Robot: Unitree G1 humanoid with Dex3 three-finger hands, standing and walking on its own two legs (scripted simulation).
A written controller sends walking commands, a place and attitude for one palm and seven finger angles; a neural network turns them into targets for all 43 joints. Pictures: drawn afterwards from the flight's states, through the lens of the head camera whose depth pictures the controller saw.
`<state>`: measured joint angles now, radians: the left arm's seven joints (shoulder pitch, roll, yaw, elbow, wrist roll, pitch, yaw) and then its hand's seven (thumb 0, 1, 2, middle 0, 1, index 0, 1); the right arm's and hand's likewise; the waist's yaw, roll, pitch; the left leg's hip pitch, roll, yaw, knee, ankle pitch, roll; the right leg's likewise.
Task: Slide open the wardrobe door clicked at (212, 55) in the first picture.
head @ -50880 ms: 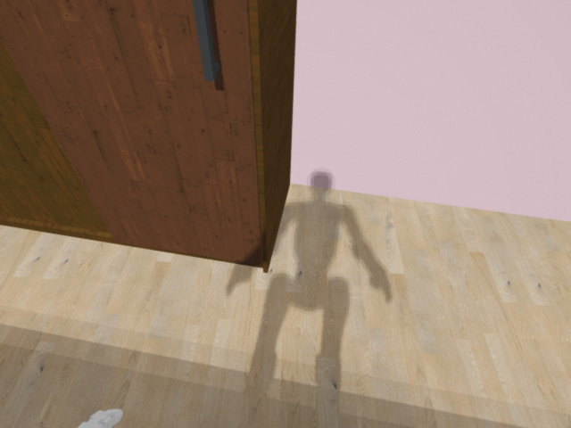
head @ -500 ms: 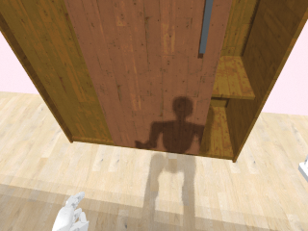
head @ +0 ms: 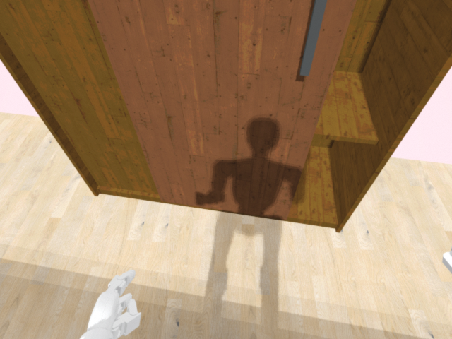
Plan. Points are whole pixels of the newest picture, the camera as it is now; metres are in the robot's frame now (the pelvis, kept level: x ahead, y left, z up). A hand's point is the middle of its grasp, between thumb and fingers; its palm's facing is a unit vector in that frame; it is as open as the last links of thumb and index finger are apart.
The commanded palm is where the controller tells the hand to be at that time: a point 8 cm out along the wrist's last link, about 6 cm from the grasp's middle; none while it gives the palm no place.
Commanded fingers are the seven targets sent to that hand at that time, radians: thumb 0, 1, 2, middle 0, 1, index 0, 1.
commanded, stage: let the arm hang, fingers relaxed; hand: right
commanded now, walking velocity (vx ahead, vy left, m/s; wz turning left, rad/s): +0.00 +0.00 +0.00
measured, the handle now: (315, 17) +0.72 -0.16 +0.22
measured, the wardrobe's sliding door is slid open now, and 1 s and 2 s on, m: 0.24 0.24 0.24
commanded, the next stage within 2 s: look to check the result in 1.18 s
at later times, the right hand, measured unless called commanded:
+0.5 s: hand out of the picture +0.00 -0.19 -0.18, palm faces +0.00 +0.98 -0.18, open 7.1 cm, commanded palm none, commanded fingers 0.00 -0.90 -0.90 0.20 0.30 0.20 0.30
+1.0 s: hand out of the picture +0.07 -0.25 -0.14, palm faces +0.00 +0.94 -0.34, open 7.3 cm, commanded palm none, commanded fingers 0.00 -0.90 -0.90 0.20 0.30 0.20 0.30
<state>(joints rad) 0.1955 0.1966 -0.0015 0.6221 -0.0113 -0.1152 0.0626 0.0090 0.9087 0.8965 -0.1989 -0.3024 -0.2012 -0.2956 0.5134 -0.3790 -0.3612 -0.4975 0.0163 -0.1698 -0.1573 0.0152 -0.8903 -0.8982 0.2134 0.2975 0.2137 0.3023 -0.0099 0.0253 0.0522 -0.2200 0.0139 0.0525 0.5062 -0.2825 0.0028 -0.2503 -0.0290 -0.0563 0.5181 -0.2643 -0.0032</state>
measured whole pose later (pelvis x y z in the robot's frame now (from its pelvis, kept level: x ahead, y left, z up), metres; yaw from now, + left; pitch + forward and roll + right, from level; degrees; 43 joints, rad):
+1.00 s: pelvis -0.01 -0.01 +0.01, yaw -1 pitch -1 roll +0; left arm 0.13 0.29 0.00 1.10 0.02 0.00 0.00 0.00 0.91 0.90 -0.20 -0.30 -0.20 -0.30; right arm 0.10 -0.30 0.00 1.10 -0.02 -0.02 0.00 0.00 -0.91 -0.90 0.20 0.29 0.20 0.30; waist 0.00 -0.03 0.04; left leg -0.15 0.05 0.07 0.37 -0.21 -0.02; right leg -0.18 0.01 -0.05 0.36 -0.17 -0.02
